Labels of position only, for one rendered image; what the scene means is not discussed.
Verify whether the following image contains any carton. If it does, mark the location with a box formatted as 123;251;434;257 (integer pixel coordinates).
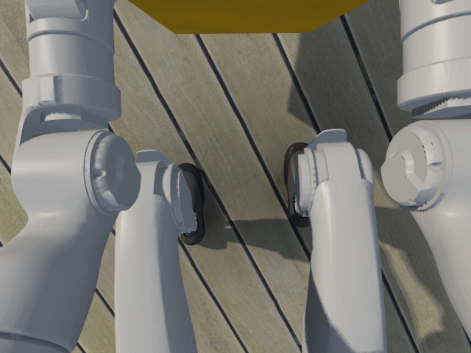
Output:
128;0;371;34

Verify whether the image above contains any robot right upper arm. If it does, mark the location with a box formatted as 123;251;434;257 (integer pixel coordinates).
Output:
380;119;471;341

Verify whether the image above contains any left robot shin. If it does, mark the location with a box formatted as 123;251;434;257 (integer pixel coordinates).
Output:
136;150;197;235

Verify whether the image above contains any robot right forearm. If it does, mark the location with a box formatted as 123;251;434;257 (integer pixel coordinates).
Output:
397;0;471;120

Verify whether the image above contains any robot left upper arm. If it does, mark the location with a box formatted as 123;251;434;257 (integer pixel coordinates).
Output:
0;130;141;353

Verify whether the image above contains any right robot shin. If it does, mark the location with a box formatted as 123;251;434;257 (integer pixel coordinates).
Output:
294;129;374;217

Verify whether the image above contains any robot left forearm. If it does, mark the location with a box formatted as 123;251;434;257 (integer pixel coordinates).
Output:
11;0;121;198

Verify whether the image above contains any robot shin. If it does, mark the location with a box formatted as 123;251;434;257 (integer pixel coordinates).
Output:
136;150;197;235
294;129;374;217

